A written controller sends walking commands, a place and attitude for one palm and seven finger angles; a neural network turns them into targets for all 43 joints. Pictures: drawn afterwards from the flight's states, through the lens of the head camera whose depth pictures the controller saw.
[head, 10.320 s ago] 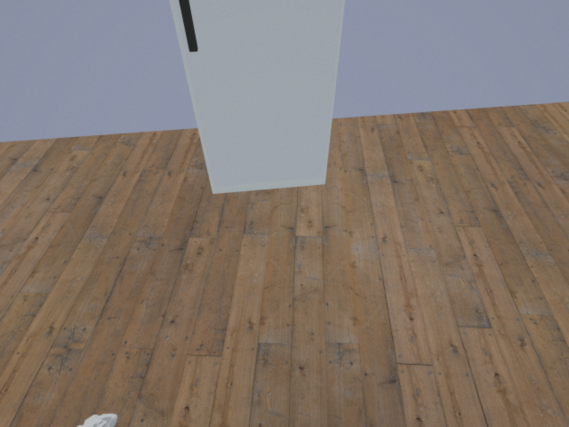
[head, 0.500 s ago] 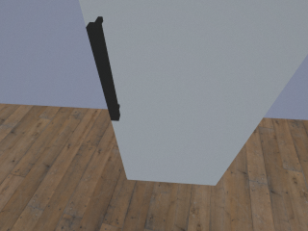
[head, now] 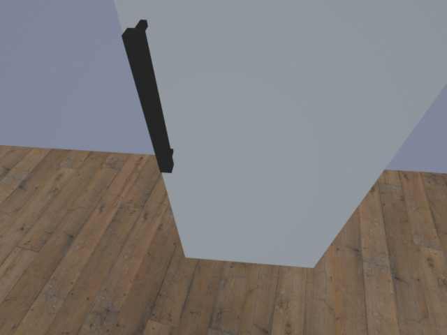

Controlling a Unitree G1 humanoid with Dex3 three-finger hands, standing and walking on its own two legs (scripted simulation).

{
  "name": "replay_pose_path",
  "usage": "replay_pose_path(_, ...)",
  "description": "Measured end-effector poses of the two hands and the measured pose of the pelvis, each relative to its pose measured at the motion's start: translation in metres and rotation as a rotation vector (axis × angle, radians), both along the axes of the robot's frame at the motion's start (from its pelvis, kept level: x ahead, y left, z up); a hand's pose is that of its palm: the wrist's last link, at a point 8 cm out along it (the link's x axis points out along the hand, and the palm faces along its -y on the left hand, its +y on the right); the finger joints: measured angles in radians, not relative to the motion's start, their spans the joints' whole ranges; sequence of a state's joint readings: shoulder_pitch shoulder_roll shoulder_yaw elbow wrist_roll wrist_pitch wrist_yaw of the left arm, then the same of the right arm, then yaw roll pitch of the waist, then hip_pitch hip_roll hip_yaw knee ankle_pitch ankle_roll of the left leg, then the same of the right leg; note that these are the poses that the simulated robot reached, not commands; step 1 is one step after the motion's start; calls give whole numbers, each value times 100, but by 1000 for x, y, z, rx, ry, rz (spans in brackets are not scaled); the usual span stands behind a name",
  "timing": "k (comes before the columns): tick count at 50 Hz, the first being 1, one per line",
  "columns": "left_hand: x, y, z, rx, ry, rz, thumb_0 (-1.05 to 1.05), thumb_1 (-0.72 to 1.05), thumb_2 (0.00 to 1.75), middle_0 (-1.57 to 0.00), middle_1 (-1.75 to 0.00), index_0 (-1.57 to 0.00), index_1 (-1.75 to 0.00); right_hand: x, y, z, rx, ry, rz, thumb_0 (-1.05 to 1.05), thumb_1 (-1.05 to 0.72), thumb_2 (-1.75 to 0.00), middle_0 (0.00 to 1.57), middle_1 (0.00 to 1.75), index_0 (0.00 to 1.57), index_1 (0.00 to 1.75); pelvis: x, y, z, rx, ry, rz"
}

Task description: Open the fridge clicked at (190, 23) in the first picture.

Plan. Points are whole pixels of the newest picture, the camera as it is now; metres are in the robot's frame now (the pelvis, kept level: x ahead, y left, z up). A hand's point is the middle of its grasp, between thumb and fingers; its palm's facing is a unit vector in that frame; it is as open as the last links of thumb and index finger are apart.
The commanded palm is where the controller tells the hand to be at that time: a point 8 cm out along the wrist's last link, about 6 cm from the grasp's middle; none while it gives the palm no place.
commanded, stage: raise the hand to about handle height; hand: left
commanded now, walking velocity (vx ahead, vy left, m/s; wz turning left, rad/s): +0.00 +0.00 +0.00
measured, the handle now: (156, 108) +0.48 +0.17 +0.15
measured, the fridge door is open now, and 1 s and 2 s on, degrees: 0 0 0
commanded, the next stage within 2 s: none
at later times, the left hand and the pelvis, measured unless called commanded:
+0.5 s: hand (95, 321) +0.14 +0.21 +0.00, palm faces +0.05 -1.00 -0.05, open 9.4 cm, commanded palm +0.12 +0.27 +0.01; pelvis -0.04 +0.00 -0.06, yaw +5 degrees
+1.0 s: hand (52, 272) +0.19 +0.27 +0.07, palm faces +0.03 -1.00 -0.05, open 12.4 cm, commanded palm +0.16 +0.32 +0.08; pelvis -0.03 +0.03 -0.03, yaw +3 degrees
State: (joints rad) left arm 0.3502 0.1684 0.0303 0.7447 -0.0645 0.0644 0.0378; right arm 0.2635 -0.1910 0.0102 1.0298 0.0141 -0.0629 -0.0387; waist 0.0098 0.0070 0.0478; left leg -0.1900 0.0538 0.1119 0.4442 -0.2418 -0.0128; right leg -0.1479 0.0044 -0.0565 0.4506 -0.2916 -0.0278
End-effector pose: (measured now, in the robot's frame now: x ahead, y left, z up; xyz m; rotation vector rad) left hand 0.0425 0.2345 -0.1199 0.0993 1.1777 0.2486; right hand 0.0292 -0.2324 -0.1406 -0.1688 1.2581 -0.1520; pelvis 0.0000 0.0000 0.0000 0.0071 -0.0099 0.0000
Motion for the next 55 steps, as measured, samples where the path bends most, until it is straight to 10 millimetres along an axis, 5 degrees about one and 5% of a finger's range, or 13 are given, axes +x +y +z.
replay_pose_path(5,98,7,103,53,-737,-2,2,87,88,-20,-33,-21,-33,51,-8,17,-33,-347,46,1,-91,-90,20,30,20,30,-10,1,-8,6,26,48)
replay_pose_path(8,124,6,134,17,-1048,-90,1,83,86,-20,-36,-21,-36,85,-16,28,-43,-512,67,1,-91,-90,21,30,20,30,-20,-2,-20,8,86,41)
replay_pose_path(13,107,2,116,-84,-1167,-297,1,73,82,-21,-42,-21,-42,132,-25,46,-70,-723,132,1,-91,-90,20,30,20,30,-36,-7,-47,8,145,33)
replay_pose_path(17,74,17,91,-110,-1084,-210,1,63,78,-22,-48,-23,-48,152,-22,56,-101,-796,177,1,-91,-90,20,30,20,30,-39,-6,-58,-5,151,45)
replay_pose_path(22,61,30,108,-24,-1152,-168,2,52,73,-23,-55,-23,-55,152,-3,49,-98,-771,244,1,-91,-90,20,30,20,30,-40,-3,-61,-37,139,72)
replay_pose_path(30,101,40,137,-70,-1146,-298,1,33,65,-24,-67,-24,-67,113,31,25,-3,-644,195,1,-90,-90,21,30,20,30,-42,5,-50,-49,127,68)
replay_pose_path(39,112,70,161,-42,-1142,-247,1,12,56,-25,-80,-26,-80,83,31,29,-17,-589,152,1,-90,-90,21,31,21,30,-36,19,-36,-43,111,50)
replay_pose_path(47,120,85,178,-42,-1168,-263,1,-6,48,-27,-92,-27,-92,97,22,49,-83,-633,174,2,-90,-90,21,30,20,30,-33,28,-29,-45,81,53)
replay_pose_path(55,130,106,204,-22,-1201,-241,0,-25,40,-28,-104,-29,-104,123,37,71,-70,-724,203,1,-90,-90,21,30,20,30,-30,32,-21,-45,44,56)
